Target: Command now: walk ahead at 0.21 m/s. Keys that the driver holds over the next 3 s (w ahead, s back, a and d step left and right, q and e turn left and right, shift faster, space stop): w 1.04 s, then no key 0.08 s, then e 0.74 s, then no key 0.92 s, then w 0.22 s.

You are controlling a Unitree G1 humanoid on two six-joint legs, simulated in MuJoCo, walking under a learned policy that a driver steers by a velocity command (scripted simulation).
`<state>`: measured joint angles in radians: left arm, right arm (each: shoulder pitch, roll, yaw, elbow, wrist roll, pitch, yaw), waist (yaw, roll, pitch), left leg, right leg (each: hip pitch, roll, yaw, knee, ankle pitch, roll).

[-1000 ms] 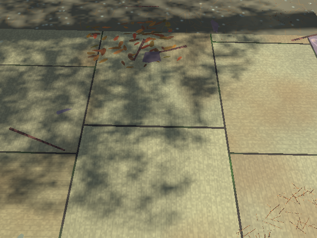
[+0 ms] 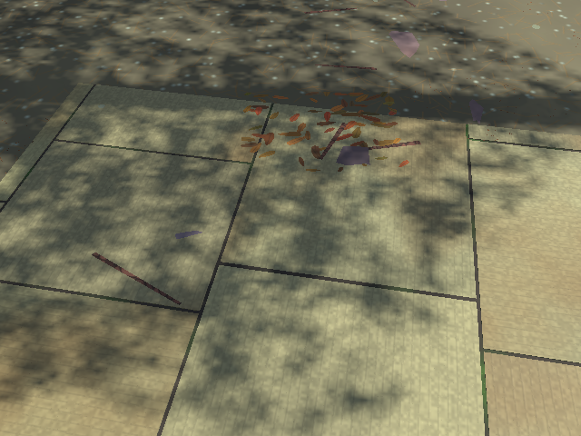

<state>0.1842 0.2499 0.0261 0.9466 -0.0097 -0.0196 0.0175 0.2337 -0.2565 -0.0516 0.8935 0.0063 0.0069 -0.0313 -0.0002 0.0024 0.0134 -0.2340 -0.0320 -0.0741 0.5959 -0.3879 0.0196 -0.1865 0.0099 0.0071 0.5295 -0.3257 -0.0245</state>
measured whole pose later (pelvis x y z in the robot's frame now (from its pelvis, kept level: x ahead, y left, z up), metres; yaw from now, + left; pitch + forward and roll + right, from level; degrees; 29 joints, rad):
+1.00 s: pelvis +0.47 -0.02 +0.01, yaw +0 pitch +1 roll -2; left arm 0.34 0.26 0.04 0.98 -0.01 -0.09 -0.01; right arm 0.08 -0.27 -0.05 0.83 0.01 -0.08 0.00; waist 0.08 0.04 0.02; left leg -0.66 0.13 -0.03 0.61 0.09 0.00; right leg 0.01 0.08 -0.05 0.19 -0.22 -0.06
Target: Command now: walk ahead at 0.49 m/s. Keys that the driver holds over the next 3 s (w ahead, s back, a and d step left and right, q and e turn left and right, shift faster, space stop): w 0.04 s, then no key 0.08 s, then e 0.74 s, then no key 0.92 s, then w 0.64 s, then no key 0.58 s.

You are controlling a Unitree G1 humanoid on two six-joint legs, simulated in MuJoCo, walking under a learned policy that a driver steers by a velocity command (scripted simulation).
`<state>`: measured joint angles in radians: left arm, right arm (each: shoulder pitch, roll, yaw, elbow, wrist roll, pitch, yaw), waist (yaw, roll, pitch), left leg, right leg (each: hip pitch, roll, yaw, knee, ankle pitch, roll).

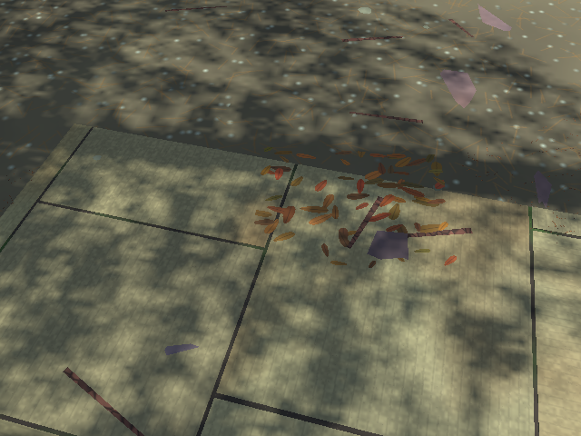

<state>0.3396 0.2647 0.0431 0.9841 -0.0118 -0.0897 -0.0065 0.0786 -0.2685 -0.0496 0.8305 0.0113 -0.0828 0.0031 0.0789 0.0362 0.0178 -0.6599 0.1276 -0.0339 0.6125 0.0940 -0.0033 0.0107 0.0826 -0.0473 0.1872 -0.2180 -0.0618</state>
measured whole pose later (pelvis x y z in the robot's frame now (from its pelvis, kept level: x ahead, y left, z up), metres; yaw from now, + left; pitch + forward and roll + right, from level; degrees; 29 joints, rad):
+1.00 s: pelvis +0.24 +0.00 +0.00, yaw -25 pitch +2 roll +2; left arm 0.14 0.30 0.08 0.74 0.00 0.02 0.03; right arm 0.07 -0.31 -0.08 0.87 0.01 0.01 -0.03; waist 0.01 0.02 0.04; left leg -0.44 0.01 -0.06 0.77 -0.34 -0.08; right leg -0.29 0.07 0.11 0.46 -0.19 -0.05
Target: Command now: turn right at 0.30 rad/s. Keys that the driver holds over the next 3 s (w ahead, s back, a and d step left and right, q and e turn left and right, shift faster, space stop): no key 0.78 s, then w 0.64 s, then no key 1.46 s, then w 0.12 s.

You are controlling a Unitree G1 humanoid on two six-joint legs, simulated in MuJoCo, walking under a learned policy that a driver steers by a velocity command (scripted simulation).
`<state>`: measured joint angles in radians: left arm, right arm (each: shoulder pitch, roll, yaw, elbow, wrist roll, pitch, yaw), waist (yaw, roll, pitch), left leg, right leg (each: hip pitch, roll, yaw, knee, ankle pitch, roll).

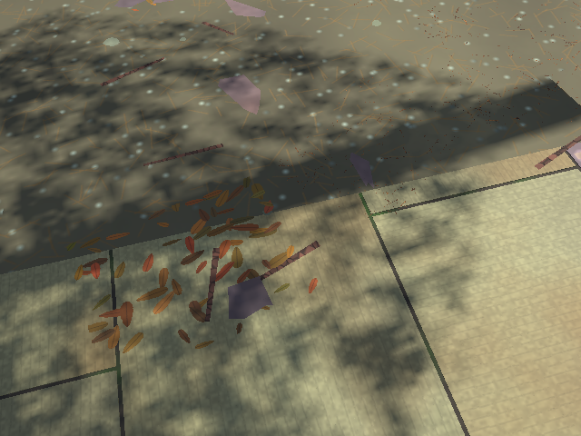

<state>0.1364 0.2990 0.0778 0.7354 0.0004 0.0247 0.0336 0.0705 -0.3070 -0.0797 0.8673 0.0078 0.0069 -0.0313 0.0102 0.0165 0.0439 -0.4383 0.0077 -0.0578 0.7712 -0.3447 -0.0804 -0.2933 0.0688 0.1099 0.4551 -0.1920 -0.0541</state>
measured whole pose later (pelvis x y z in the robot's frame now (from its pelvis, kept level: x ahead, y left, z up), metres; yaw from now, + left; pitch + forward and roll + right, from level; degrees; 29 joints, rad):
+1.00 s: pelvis +0.03 +0.02 -0.01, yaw -2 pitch -1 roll +0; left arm 0.28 0.26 0.05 1.00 -0.03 -0.02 0.02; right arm 0.23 -0.27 -0.04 1.05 0.03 -0.06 -0.01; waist 0.00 -0.01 0.00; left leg -0.25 0.01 0.05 0.60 -0.39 0.06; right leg -0.14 0.00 0.05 0.50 -0.35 -0.01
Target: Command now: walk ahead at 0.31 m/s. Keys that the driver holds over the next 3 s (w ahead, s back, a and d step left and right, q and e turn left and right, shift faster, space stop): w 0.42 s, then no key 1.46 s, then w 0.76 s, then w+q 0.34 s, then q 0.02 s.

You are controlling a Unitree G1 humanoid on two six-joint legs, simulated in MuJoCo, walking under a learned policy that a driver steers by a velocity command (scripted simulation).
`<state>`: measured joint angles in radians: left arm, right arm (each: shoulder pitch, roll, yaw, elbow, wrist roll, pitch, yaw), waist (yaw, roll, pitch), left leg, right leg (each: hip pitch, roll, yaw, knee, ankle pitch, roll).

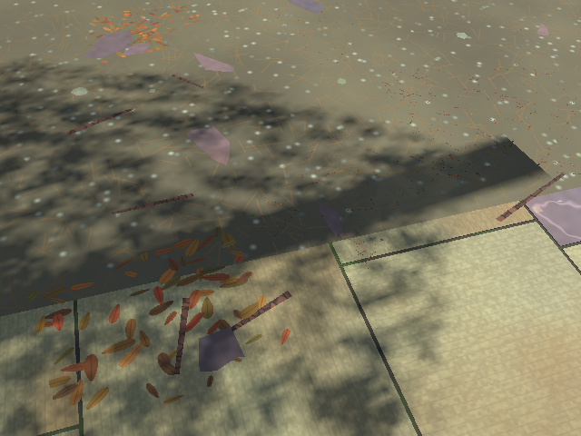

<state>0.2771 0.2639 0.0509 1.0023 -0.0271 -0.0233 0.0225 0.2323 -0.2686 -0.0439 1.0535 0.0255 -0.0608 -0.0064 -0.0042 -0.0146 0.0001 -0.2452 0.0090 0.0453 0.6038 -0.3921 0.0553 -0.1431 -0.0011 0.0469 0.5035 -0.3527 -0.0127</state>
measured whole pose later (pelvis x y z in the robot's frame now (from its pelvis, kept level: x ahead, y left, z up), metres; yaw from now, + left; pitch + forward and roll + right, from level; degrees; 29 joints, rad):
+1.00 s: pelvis +0.37 -0.02 +0.00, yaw +0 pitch +0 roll -1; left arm 0.15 0.23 0.01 1.02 0.01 -0.03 0.01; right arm 0.16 -0.23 -0.05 0.96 -0.01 -0.01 -0.03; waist 0.02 -0.01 0.01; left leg -0.29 0.05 -0.02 0.50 -0.22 -0.03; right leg -0.20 0.04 -0.06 0.44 -0.24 -0.04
